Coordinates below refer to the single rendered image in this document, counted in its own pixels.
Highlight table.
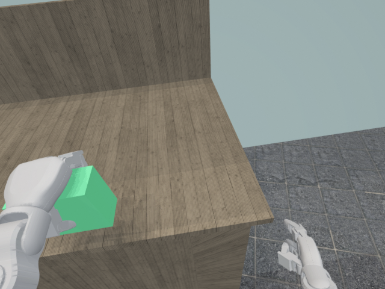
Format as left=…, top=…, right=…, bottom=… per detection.
left=0, top=0, right=274, bottom=289

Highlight robot left forearm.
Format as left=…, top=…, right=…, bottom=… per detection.
left=0, top=205, right=51, bottom=289

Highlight left robot hand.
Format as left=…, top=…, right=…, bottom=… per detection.
left=4, top=150, right=88, bottom=238

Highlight right robot hand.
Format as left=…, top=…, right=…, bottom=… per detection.
left=278, top=219, right=323, bottom=275

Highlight robot right forearm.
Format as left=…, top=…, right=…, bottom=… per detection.
left=300, top=265, right=337, bottom=289

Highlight sponge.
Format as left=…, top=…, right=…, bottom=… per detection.
left=2, top=166, right=117, bottom=235

